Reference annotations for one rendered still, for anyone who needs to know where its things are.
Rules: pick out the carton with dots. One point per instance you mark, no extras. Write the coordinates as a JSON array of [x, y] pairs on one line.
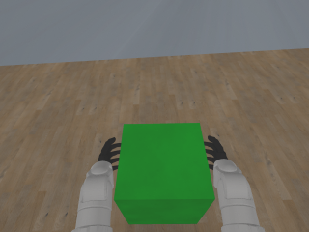
[[163, 174]]

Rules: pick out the robot right hand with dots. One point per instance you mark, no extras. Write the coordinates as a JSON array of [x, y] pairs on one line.
[[217, 152]]

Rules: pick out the robot left hand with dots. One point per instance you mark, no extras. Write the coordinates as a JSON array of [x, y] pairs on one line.
[[106, 153]]

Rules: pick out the left robot forearm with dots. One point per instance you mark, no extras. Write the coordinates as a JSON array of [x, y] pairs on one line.
[[95, 199]]

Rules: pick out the right robot forearm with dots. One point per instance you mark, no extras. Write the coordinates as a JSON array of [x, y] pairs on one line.
[[235, 198]]

